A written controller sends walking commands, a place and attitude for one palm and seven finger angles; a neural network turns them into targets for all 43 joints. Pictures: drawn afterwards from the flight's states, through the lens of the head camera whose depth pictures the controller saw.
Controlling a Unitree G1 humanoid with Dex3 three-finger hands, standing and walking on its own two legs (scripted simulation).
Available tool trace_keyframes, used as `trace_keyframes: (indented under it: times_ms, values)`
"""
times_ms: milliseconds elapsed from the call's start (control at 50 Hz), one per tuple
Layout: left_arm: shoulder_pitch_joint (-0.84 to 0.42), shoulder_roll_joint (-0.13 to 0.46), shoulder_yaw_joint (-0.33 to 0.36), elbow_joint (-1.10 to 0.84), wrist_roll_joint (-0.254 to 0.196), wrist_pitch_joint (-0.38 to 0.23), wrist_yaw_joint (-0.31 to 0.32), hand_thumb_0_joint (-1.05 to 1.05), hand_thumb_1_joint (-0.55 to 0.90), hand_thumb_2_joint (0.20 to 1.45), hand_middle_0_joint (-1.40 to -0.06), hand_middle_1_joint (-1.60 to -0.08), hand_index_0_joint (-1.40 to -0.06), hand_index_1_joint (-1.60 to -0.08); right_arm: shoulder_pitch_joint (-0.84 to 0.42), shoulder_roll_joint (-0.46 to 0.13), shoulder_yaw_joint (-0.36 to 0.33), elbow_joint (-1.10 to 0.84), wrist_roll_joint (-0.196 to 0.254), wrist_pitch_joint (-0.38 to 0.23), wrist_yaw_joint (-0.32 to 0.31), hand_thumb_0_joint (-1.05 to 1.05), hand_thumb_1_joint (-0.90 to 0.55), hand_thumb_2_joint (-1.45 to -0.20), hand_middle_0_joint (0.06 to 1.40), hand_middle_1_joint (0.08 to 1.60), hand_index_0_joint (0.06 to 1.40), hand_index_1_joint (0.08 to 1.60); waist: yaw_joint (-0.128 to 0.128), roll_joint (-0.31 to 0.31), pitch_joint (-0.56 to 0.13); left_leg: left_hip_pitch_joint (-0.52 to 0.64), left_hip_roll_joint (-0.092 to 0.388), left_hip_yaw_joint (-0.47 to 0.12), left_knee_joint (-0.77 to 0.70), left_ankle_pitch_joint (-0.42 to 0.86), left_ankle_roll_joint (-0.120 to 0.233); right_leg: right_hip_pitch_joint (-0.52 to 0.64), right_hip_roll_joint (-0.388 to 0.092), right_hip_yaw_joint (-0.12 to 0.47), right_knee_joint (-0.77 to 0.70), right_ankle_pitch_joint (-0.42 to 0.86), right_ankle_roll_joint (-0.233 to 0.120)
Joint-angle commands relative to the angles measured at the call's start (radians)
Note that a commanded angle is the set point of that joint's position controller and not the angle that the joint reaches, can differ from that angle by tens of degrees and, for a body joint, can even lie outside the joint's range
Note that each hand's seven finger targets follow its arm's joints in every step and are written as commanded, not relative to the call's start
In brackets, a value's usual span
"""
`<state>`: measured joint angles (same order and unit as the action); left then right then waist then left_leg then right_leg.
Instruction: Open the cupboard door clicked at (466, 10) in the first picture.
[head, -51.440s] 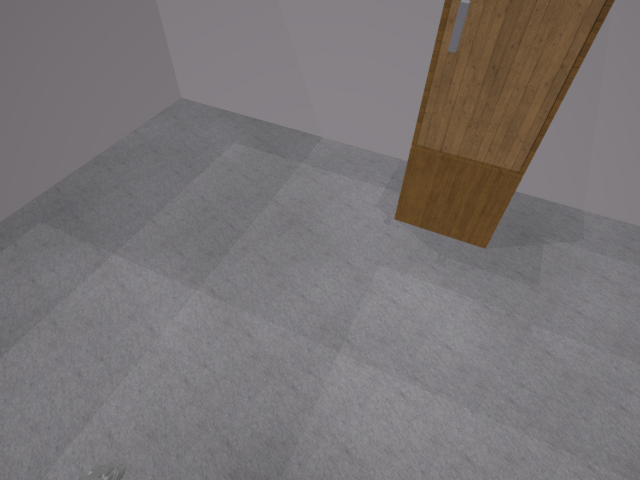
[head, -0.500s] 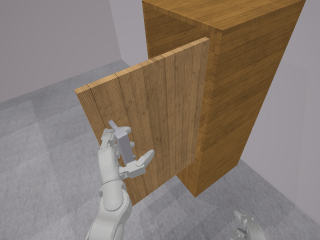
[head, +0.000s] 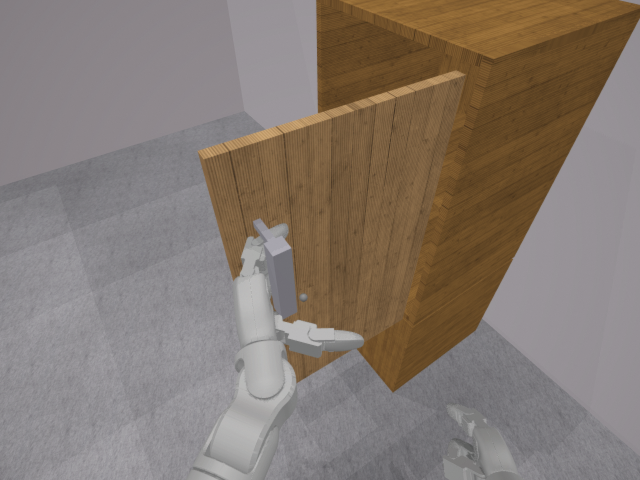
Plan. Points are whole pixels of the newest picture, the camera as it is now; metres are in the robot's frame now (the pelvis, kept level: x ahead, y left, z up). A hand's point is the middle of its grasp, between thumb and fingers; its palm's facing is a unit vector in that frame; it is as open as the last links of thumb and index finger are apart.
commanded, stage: slide the hand sideways off the handle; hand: left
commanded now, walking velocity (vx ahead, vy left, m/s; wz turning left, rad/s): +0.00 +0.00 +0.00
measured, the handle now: (273, 269) +0.35 +0.09 +0.10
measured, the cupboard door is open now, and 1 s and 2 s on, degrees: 88 92 92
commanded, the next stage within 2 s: draw the hand back to the body in 1.24 s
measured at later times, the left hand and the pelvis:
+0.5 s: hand (303, 329) +0.26 +0.04 +0.10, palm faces -0.14 -0.99 +0.01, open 16.2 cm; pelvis -0.01 +0.02 +0.00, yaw -2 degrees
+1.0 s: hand (261, 359) +0.23 +0.08 +0.10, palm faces -0.07 -1.00 -0.04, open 16.2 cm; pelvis +0.02 -0.02 +0.00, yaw -1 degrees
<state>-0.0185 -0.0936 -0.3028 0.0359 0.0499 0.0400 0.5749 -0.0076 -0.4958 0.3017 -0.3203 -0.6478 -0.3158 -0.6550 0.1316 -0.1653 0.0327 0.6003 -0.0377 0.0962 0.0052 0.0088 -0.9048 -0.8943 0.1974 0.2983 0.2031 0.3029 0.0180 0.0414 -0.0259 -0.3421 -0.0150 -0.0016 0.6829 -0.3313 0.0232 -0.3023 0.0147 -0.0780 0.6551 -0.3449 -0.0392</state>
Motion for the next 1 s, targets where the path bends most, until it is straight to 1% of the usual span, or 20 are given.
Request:
trace_keyframes:
  times_ms: [0,20,40,60,80,120,140,180,220,280,320,380,480,540,600,700,740,800,840,980]
  values:
    - [-0.317,-0.164,-0.015,-0.209,0.030,-0.027,0.037,0.000,-0.500,0.300,-0.150,-0.300,-0.150,-0.300,-0.152,-0.090,-0.034,-0.153,0.004,-0.043,0.002,0.000,-0.900,-0.900,0.200,0.300,0.200,0.300,-0.006,-0.084,-0.189,0.099,0.021,-0.050,-0.089,0.160,-0.012,-0.041,-0.011,0.008,-0.094,0.107,-0.013]
    - [-0.312,-0.179,-0.031,-0.214,0.037,-0.022,0.039,0.000,-0.500,0.300,-0.150,-0.300,-0.150,-0.300,-0.151,-0.089,-0.034,-0.153,0.004,-0.044,0.006,0.000,-0.900,-0.900,0.200,0.300,0.200,0.300,-0.004,-0.069,-0.198,0.098,0.024,-0.053,-0.087,0.170,-0.016,-0.044,-0.008,0.003,-0.079,0.115,-0.017]
    - [-0.296,-0.108,-0.245,-0.209,0.113,-0.067,-0.178,0.000,-0.500,0.300,-0.150,-0.300,-0.150,-0.300,-0.057,-0.125,-0.036,-0.143,0.007,-0.033,0.018,0.000,-0.900,-0.900,0.200,0.300,0.200,0.300,-0.099,-0.107,-0.116,0.132,0.020,-0.058,-0.098,0.202,0.000,-0.080,-0.015,0.040,-0.080,0.182,-0.009]
    - [-0.359,-0.023,-0.163,-0.269,0.078,-0.116,-0.290,0.000,-0.500,0.300,-0.150,-0.300,-0.150,-0.300,-0.043,-0.121,-0.040,-0.168,0.022,-0.035,0.007,0.000,-0.900,-0.900,0.200,0.300,0.200,0.300,-0.069,-0.068,-0.207,0.139,0.021,-0.060,-0.094,0.217,0.000,-0.061,-0.014,0.038,-0.056,0.205,-0.015]
    - [-0.368,0.002,-0.166,-0.285,0.058,-0.146,-0.377,0.000,-0.500,0.300,-0.150,-0.300,-0.150,-0.300,-0.041,-0.120,-0.037,-0.185,0.026,-0.041,-0.005,0.000,-0.900,-0.900,0.200,0.300,0.200,0.300,-0.063,-0.039,-0.248,0.168,0.019,-0.058,-0.085,0.231,0.005,-0.050,-0.014,0.041,-0.047,0.228,-0.017]
    - [-0.365,0.021,-0.149,-0.257,-0.015,-0.167,-0.519,0.000,-0.500,0.300,-0.150,-0.300,-0.150,-0.300,-0.041,-0.120,-0.022,-0.207,0.044,-0.063,-0.024,0.000,-0.900,-0.900,0.200,0.300,0.200,0.300,-0.070,-0.049,-0.228,0.159,0.018,-0.067,-0.089,0.186,0.007,-0.063,-0.011,0.029,-0.051,0.190,-0.016]
    - [-0.363,0.010,-0.134,-0.242,-0.057,-0.161,-0.551,0.000,-0.500,0.300,-0.150,-0.300,-0.150,-0.300,-0.047,-0.120,-0.014,-0.216,0.054,-0.075,-0.029,0.000,-0.900,-0.900,0.200,0.300,0.200,0.300,-0.070,-0.044,-0.195,0.152,0.023,-0.079,-0.103,0.150,0.002,-0.075,-0.007,0.022,-0.058,0.147,-0.016]
    - [-0.332,-0.010,-0.084,-0.230,-0.131,-0.146,-0.554,0.000,-0.500,0.300,-0.150,-0.300,-0.150,-0.300,-0.075,-0.121,-0.007,-0.227,0.066,-0.103,-0.035,0.000,-0.900,-0.900,0.200,0.300,0.200,0.300,-0.051,-0.065,-0.163,0.116,0.025,-0.095,-0.130,0.049,-0.006,-0.088,0.000,0.006,-0.066,0.062,-0.010]
    - [-0.309,-0.007,-0.033,-0.212,-0.156,-0.120,-0.516,0.000,-0.500,0.300,-0.150,-0.300,-0.150,-0.300,-0.085,-0.123,-0.003,-0.223,0.068,-0.118,-0.033,0.000,-0.900,-0.900,0.200,0.300,0.200,0.300,-0.034,-0.091,-0.135,0.088,0.025,-0.105,-0.152,-0.009,-0.011,-0.091,0.003,-0.003,-0.067,0.026,-0.006]
    - [-0.276,0.026,0.008,-0.250,-0.131,-0.112,-0.455,0.000,-0.500,0.300,-0.150,-0.300,-0.150,-0.300,-0.083,-0.123,-0.006,-0.228,0.062,-0.128,-0.021,0.000,-0.900,-0.900,0.200,0.300,0.200,0.300,-0.012,-0.096,-0.164,0.087,0.028,-0.099,-0.162,0.001,-0.016,-0.067,0.000,0.001,-0.058,0.030,-0.006]
    - [-0.235,0.020,-0.011,-0.284,-0.101,-0.119,-0.434,0.000,-0.500,0.300,-0.150,-0.300,-0.150,-0.300,-0.075,-0.118,-0.011,-0.236,0.057,-0.129,-0.010,0.000,-0.900,-0.900,0.200,0.300,0.200,0.300,-0.009,-0.081,-0.178,0.095,0.030,-0.086,-0.153,0.039,-0.016,-0.059,0.000,0.006,-0.057,0.048,-0.008]
    - [-0.125,0.057,0.018,-0.324,-0.090,-0.126,-0.429,0.000,-0.500,0.300,-0.150,-0.300,-0.150,-0.300,-0.076,-0.117,-0.011,-0.250,0.054,-0.126,0.000,0.000,-0.900,-0.900,0.200,0.300,0.200,0.300,0.010,-0.073,-0.167,0.087,0.033,-0.066,-0.151,0.070,-0.016,-0.036,0.000,0.011,-0.065,0.063,-0.011]
    - [0.005,0.123,0.073,-0.414,-0.086,-0.131,-0.433,0.000,-0.500,0.300,-0.150,-0.300,-0.150,-0.300,-0.085,-0.116,-0.007,-0.272,0.051,-0.115,0.000,0.000,-0.900,-0.900,0.200,0.300,0.200,0.300,0.021,-0.058,-0.139,0.077,0.030,-0.037,-0.145,0.085,-0.008,-0.010,-0.002,0.028,-0.090,0.073,-0.011]
    - [0.070,0.156,0.098,-0.463,-0.087,-0.128,-0.442,0.000,-0.500,0.300,-0.150,-0.300,-0.150,-0.300,-0.082,-0.119,-0.006,-0.277,0.050,-0.112,-0.004,0.000,-0.900,-0.900,0.200,0.300,0.200,0.300,0.014,-0.074,-0.123,0.074,0.027,-0.028,-0.137,0.094,-0.002,0.000,-0.002,0.037,-0.109,0.084,-0.009]
    - [0.106,0.146,0.082,-0.510,-0.101,-0.131,-0.465,0.000,-0.500,0.300,-0.150,-0.300,-0.150,-0.300,-0.080,-0.120,-0.005,-0.286,0.050,-0.121,-0.010,0.000,-0.900,-0.900,0.200,0.300,0.200,0.300,-0.005,-0.056,-0.099,0.077,0.023,-0.024,-0.126,0.084,0.002,-0.023,-0.003,0.041,-0.116,0.083,-0.002]
    - [0.160,0.192,0.125,-0.549,-0.127,-0.151,-0.516,0.000,-0.500,0.300,-0.150,-0.300,-0.150,-0.300,-0.059,-0.130,-0.008,-0.285,0.049,-0.157,-0.025,0.000,-0.900,-0.900,0.200,0.300,0.200,0.300,-0.014,-0.073,-0.112,0.072,0.013,-0.021,-0.099,0.086,0.008,-0.031,-0.006,0.054,-0.120,0.098,0.007]
    - [0.207,0.213,0.148,-0.559,-0.134,-0.157,-0.533,0.000,-0.500,0.300,-0.150,-0.300,-0.150,-0.300,-0.048,-0.129,-0.009,-0.282,0.049,-0.172,-0.028,0.000,-0.900,-0.900,0.200,0.300,0.200,0.300,-0.004,-0.045,-0.123,0.074,0.008,-0.016,-0.086,0.118,0.009,-0.018,-0.008,0.062,-0.115,0.140,0.005]
    - [0.267,0.231,0.179,-0.567,-0.152,-0.166,-0.561,0.000,-0.500,0.300,-0.150,-0.300,-0.150,-0.300,-0.035,-0.133,-0.009,-0.287,0.050,-0.189,-0.031,0.000,-0.900,-0.900,0.200,0.300,0.200,0.300,-0.002,-0.066,-0.136,0.057,0.004,-0.012,-0.076,0.144,0.010,-0.005,-0.012,0.064,-0.102,0.200,0.013]
    - [0.340,0.269,0.235,-0.564,-0.167,-0.170,-0.578,0.000,-0.500,0.300,-0.150,-0.300,-0.150,-0.300,-0.023,-0.135,-0.012,-0.284,0.050,-0.200,-0.033,0.000,-0.900,-0.900,0.200,0.300,0.200,0.300,0.012,-0.097,-0.140,0.038,0.002,-0.009,-0.064,0.165,0.011,0.023,-0.015,0.079,-0.103,0.245,0.017]
    - [0.457,0.301,0.300,-0.617,-0.214,-0.211,-0.648,0.000,-0.500,0.300,-0.150,-0.300,-0.150,-0.300,0.003,-0.142,-0.017,-0.290,0.057,-0.238,-0.038,0.000,-0.900,-0.900,0.200,0.300,0.200,0.300,0.006,-0.078,-0.141,-0.002,-0.005,-0.002,-0.027,0.190,0.009,0.032,-0.034,0.106,-0.083,0.375,0.042]
